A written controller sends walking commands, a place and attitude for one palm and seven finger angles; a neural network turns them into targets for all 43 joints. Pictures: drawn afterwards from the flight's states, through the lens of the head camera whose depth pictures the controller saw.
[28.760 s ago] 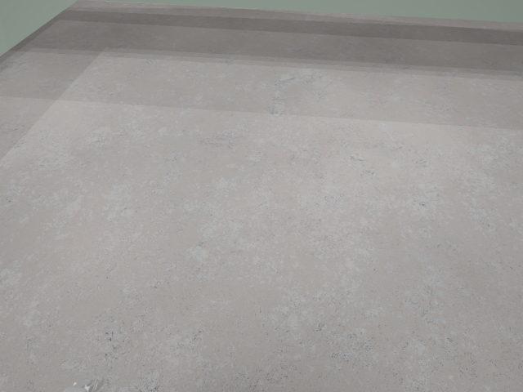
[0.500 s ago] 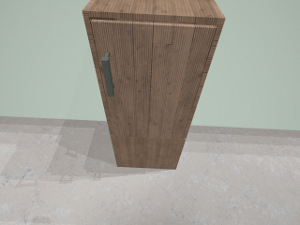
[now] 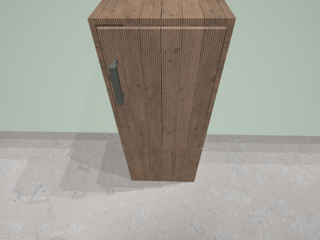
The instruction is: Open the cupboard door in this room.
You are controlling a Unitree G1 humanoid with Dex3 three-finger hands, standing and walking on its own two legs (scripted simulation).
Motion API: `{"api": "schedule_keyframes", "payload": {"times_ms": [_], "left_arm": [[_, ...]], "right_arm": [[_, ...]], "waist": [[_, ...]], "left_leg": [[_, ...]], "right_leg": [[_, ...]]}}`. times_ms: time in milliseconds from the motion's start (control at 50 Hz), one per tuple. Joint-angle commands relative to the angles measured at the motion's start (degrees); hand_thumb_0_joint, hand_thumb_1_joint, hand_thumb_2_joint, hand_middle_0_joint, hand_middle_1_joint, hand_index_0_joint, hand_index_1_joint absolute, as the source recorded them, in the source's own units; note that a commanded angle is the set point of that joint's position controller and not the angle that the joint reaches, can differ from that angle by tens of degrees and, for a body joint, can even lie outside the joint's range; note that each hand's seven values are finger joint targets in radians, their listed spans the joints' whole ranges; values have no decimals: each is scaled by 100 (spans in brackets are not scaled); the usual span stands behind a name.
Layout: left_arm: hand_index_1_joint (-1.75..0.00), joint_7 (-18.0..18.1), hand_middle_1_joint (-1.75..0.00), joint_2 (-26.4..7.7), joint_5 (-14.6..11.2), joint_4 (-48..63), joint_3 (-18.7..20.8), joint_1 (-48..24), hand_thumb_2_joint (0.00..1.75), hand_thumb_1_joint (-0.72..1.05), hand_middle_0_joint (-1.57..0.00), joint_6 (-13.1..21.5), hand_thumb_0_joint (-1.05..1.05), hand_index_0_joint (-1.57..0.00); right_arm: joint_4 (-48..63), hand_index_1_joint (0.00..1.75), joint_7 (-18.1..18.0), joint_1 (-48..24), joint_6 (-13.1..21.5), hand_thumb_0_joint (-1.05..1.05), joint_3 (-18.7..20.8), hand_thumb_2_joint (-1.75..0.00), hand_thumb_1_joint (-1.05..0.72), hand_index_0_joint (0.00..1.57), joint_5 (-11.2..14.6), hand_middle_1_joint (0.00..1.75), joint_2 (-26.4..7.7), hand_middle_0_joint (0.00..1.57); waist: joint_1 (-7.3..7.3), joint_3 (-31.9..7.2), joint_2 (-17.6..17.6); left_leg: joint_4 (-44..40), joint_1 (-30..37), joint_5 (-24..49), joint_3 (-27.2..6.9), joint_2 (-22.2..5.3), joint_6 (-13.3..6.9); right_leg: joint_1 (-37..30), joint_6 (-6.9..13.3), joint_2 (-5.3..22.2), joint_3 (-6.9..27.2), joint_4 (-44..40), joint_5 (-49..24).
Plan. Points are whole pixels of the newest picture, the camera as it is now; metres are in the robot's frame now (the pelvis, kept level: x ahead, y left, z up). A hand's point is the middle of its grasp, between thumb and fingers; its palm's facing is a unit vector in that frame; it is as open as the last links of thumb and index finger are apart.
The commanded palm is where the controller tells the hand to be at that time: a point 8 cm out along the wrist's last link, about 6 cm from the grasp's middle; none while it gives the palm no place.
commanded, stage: look again from close up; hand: left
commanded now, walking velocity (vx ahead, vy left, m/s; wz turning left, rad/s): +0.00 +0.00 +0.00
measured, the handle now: (118, 82) +0.58 +0.18 +0.08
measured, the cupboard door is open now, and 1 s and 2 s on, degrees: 0 0 0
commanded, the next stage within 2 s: raise the hand with hooked fingers in 0.48 s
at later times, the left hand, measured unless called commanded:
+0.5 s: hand out of the picture +0.02 +0.15 -0.17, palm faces +0.02 -0.98 -0.20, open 7.4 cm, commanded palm none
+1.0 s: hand (104, 217) +0.19 +0.15 -0.04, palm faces +0.03 -1.00 +0.03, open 8.6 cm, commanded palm +0.16 +0.23 -0.02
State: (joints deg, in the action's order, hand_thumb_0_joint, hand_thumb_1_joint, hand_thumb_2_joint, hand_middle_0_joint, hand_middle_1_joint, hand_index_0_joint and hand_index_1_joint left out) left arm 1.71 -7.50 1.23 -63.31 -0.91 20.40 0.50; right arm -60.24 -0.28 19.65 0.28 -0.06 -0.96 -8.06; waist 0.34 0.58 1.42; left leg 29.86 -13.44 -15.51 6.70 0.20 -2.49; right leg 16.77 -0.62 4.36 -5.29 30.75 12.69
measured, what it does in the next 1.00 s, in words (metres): lowers itself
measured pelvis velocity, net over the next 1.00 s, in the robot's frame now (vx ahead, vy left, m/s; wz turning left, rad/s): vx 0.01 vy -0.03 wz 0.02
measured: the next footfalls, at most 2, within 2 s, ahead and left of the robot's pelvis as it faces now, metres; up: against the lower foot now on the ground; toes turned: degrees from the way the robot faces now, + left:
none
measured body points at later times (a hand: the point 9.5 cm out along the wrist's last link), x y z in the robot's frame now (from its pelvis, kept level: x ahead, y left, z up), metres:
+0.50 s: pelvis +0.02 -0.02 +0.01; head +0.03 -0.03 +0.46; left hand +0.02 +0.20 -0.15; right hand +0.01 -0.24 -0.16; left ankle +0.01 +0.09 -0.73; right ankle +0.04 -0.13 -0.73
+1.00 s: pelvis +0.01 -0.03 -0.06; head +0.05 -0.02 +0.39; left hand +0.18 +0.21 -0.04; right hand +0.26 -0.29 -0.08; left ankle +0.01 +0.09 -0.73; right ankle +0.04 -0.13 -0.73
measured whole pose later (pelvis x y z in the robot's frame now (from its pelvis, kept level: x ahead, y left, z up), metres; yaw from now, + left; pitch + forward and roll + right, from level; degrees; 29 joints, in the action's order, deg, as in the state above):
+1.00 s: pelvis +0.01 -0.03 -0.06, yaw +1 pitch +10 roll +1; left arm -21.0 -9.7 -15.9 -7.5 9.8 26.4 29.2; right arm -28.8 -0.5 6.8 15.1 5.3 1.9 -15.9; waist -1.0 -6.6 -2.6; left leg 59.1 -39.6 -28.9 3.2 -2.6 0.5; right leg 42.4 2.1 3.4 -6.2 59.3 26.7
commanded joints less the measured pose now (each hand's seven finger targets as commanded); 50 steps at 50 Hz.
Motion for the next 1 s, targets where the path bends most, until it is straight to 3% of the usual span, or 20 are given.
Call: {"api": "schedule_keyframes", "payload": {"times_ms": [0,100,160,540,560,580,600,620,640,660,680,700,720,760,800,840,900,940,960,980], "left_arm": [[-30,40,-30,-510,-19,286,79,186,90,90,-20,124,0,-20],[-30,46,-30,-546,-48,288,93,71,90,90,-20,154,0,-20],[-30,47,-30,-581,-55,269,111,20,90,90,-20,168,0,-20],[-30,33,-30,-651,-60,102,133,-88,90,90,-20,164,0,-20],[-30,252,-30,-823,-6,-138,142,384,90,90,-20,183,0,-20],[-32,163,-32,-2048,-1276,8656,784,-4096,89,88,-20,1522,0,-20],[-33,472,-33,-1729,-800,7322,786,-1569,88,85,-20,1238,0,-20],[-34,656,-34,-432,-929,6281,169,-103,87,83,-21,447,0,-21],[-36,542,-36,59,-1121,6196,-154,-142,86,81,-21,358,0,-21],[-37,460,-37,-297,-1206,6527,89,-518,85,78,-21,664,0,-21],[-39,350,-39,-562,-1160,6467,410,-446,84,76,-21,982,0,-21],[-40,172,-40,-467,-1166,6075,516,-215,83,74,-21,1313,0,-21],[-42,-82,-42,-453,-1192,5604,748,403,82,71,-21,1651,0,-21],[-45,-753,-45,-78,-1393,5267,744,1405,80,67,-22,2482,0,-22],[-48,-1483,-48,-190,-1579,5274,970,1758,78,62,-22,3302,0,-22],[-51,-2187,-51,-879,-1649,5421,1568,1603,76,57,-22,3798,0,-22],[-55,-2382,-55,-1077,-1907,6370,1845,1295,73,50,-23,3403,0,-23],[-58,-2239,-58,-1208,-2019,7112,1884,675,71,46,-23,3109,0,-23],[-60,-2124,-60,-1085,-2028,7319,1814,580,70,43,-23,3107,0,-23],[-62,-2007,-62,-1110,-1993,7866,1752,374,69,41,-24,3177,0,-24]], "right_arm": [[305,30,-48,165,150,0,58,-90,-90,20,-6,30,-555,20],[109,30,-56,287,174,0,8,-90,-90,20,-3,30,-476,20],[3,30,-64,258,206,0,-5,-90,-90,20,-2,30,-445,20],[-318,30,-112,18,162,0,4,-90,-90,20,10,30,-441,20],[38,30,-78,-540,182,0,78,-90,-90,20,80,30,-706,20],[2091,30,-359,-531,1030,0,136,-90,-90,20,367,30,-1715,20],[1851,30,-555,-1016,1511,0,59,-90,-90,20,322,30,-1248,20],[1854,30,-518,-1028,1665,0,136,-90,-90,20,405,30,-982,20],[1733,30,-516,-839,1747,0,116,-90,-90,20,497,30,-1061,20],[2036,30,-515,-976,1892,0,190,-90,-90,20,451,30,-1286,20],[2158,30,-498,-872,1966,0,285,-90,-90,20,338,30,-1400,20],[2305,30,-474,-861,2009,0,332,-90,-90,20,246,30,-1378,20],[2492,30,-390,-935,2051,0,417,-90,-90,20,233,30,-1349,20],[2843,30,-198,-1075,2099,0,487,-90,-90,20,176,30,-1256,20],[3093,30,-7,-1201,2072,0,587,-90,-90,20,173,30,-1258,20],[3383,30,115,-1275,1966,0,655,-90,-90,20,214,30,-1345,20],[3895,30,26,-1464,1738,0,638,-90,-90,20,295,30,-1307,20],[4066,30,-35,-1347,1595,0,591,-90,-90,20,290,30,-1256,20],[4063,30,-85,-1291,1574,0,569,-90,-90,20,319,30,-1177,20],[4099,30,-135,-1208,1578,0,559,-90,-90,20,308,30,-1195,20]], "waist": [[-53,514,-203],[-23,484,-425],[-43,379,-266],[-56,317,-165],[-264,285,-534],[481,-2467,688],[-90,-2365,1329],[42,-1062,986],[169,-223,207],[291,312,-124],[322,144,-629],[306,202,-1221],[48,114,-1076],[-286,-273,-1422],[-380,-653,-1275],[-443,-1088,-689],[-494,-1755,-280],[-364,-1650,244],[-257,-1398,115],[-164,-1454,226]], "left_leg": [[-1261,-723,-758,-948,-614,-25],[-1146,-411,-192,-768,-561,17],[-1133,-286,130,-714,-573,38],[-1069,128,567,-560,-623,122],[100,-158,691,-389,-748,279],[-678,1146,1048,-552,-67,114],[-755,1055,1267,-408,-104,73],[-815,208,670,-546,-172,247],[-756,-122,143,-609,-147,194],[-528,-395,-245,-731,-95,119],[-243,-625,-397,-702,-15,110],[83,-976,-433,-710,16,113],[360,-1235,-411,-626,76,183],[945,-1887,-302,-550,107,259],[1543,-2418,-36,-501,156,311],[2060,-2753,244,-447,191,311],[2240,-2811,319,-315,256,221],[2138,-2826,-72,-405,193,211],[2200,-2806,-373,-484,139,188],[2315,-2666,-109,-549,84,136]], "right_leg": [[-178,248,190,539,-640,501],[-186,260,275,631,-807,329],[-337,269,295,610,-796,18],[-551,288,341,619,-1036,-496],[-596,171,639,933,-830,-2792],[-1212,218,10,573,-482,-1625],[-1110,372,-254,420,-220,-645],[-463,276,-261,81,-261,-29],[-80,182,-310,-5,-410,139],[360,116,-294,24,-499,564],[673,99,-292,18,-453,1048],[1033,76,-314,-18,-275,1333],[1143,111,-278,59,-81,1490],[1314,163,-295,114,583,1397],[1306,212,-275,230,1235,600],[1234,277,-156,538,1707,-75],[964,188,-128,801,1760,-225],[1294,206,-216,755,1688,618],[1537,183,-247,799,1536,1174],[1566,184,-280,807,1598,794]]}}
